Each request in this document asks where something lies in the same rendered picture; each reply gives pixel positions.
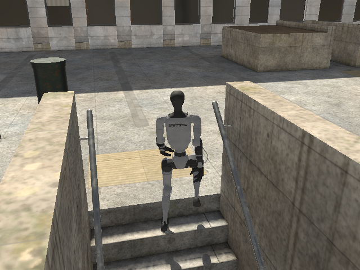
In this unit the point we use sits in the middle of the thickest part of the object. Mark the robot right forearm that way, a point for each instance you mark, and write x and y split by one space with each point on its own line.
199 155

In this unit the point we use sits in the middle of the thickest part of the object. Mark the robot left hand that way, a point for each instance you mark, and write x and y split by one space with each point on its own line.
166 149

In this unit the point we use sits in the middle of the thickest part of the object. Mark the humanoid robot head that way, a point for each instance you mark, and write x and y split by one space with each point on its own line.
177 98

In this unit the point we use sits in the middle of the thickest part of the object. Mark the robot right hand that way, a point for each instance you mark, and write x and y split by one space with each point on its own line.
199 175

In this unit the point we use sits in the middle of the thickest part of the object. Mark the left robot foot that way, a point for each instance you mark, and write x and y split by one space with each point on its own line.
164 226

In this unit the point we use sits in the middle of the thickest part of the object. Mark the right robot upper arm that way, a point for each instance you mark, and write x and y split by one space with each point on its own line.
196 129

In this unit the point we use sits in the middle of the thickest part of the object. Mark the left robot upper arm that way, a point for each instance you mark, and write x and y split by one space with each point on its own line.
160 128

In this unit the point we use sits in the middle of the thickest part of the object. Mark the robot left forearm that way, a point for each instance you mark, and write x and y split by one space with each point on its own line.
161 146

